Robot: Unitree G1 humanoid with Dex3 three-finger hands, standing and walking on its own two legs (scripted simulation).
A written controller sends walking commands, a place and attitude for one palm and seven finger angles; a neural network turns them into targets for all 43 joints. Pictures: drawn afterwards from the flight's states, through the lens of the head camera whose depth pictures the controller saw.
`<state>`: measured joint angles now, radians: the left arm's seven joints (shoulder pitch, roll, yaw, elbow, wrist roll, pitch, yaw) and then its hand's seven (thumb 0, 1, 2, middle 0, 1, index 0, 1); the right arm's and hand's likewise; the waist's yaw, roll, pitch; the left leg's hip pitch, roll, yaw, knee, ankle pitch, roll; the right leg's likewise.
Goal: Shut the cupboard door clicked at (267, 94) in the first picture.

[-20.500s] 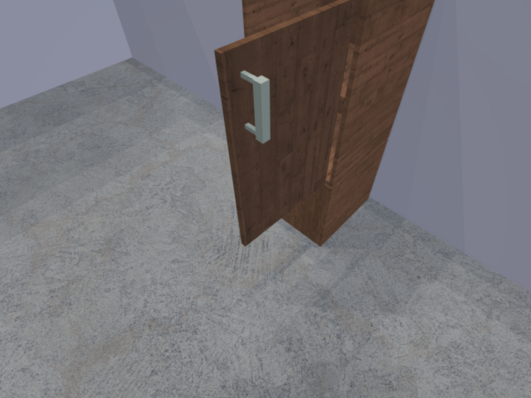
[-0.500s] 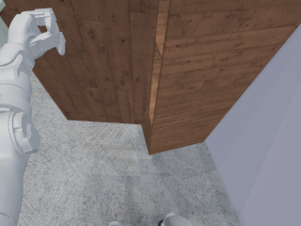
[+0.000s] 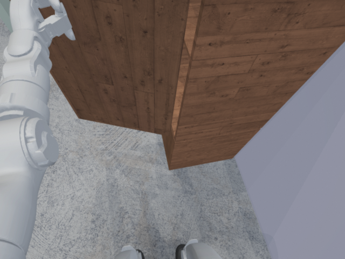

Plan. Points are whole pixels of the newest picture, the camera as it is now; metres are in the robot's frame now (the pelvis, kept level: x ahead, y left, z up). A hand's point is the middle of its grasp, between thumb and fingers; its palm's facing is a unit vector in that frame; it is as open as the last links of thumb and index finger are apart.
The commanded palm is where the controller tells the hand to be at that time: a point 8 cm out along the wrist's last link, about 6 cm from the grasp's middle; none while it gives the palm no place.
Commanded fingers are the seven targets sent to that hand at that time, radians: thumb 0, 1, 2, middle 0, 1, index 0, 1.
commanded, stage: pull the fist back off the door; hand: left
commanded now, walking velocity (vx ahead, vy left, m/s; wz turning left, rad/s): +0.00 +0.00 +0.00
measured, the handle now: (15, 10) +0.62 +0.24 +0.17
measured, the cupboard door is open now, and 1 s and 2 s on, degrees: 68 68 68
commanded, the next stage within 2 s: draw the hand back to the body in 0.70 s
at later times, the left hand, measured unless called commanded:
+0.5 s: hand (55, 54) +0.50 +0.16 +0.16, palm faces +0.04 -1.00 +0.02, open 3.1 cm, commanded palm +0.47 +0.20 +0.17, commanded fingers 0.00 0.90 0.90 -1.30 -1.50 -1.30 -1.50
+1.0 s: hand (44, 65) +0.46 +0.17 +0.17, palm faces +0.04 -1.00 +0.01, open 3.1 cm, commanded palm +0.41 +0.22 +0.18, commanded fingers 0.00 0.90 0.90 -1.30 -1.50 -1.30 -1.50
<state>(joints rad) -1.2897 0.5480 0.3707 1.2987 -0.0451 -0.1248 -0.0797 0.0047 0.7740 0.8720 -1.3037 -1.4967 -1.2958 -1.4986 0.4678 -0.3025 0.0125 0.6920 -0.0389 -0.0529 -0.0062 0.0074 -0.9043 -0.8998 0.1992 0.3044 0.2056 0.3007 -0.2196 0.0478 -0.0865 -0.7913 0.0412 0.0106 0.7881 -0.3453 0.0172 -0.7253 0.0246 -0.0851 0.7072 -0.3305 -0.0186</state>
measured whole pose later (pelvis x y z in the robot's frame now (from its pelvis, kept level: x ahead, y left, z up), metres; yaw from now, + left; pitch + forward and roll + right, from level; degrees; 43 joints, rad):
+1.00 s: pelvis +0.01 +0.00 +0.02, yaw -2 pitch +8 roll -1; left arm -0.74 0.35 0.31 0.93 -0.17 -0.19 -0.16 0.01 0.90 0.90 -1.30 -1.50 -1.30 -1.50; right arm 0.39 -0.26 0.02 0.67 0.05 -0.04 -0.03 0.01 -0.90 -0.90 0.20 0.30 0.21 0.30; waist -0.08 0.05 -0.09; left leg -0.44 0.02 0.07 0.62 -0.31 0.03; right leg -0.41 0.01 -0.02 0.59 -0.30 -0.01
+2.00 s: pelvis +0.02 -0.01 +0.04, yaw +0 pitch -4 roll +0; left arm 0.43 0.33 0.32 -0.30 -0.09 -0.06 0.08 0.01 0.89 0.90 -0.48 -0.58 -0.47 -0.59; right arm 0.22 -0.24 0.01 0.64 0.01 -0.04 -0.07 0.02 -0.90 -0.90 0.20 0.30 0.21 0.30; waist 0.05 0.08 0.00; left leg -0.08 0.01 0.04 0.39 -0.24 0.01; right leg -0.05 0.01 -0.05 0.37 -0.25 -0.02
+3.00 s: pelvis -0.02 +0.03 +0.03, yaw -1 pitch +0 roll -1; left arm 0.54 0.45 0.43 -0.46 -0.08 -0.13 0.13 0.01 0.89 0.89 -0.22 -0.30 -0.21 -0.30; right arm 0.19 -0.23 -0.01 0.52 0.03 0.06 -0.09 0.02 -0.90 -0.90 0.20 0.30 0.21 0.30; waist 0.01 0.03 -0.02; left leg -0.30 -0.02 0.08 0.53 -0.24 0.06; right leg -0.27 -0.03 -0.01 0.50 -0.23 0.03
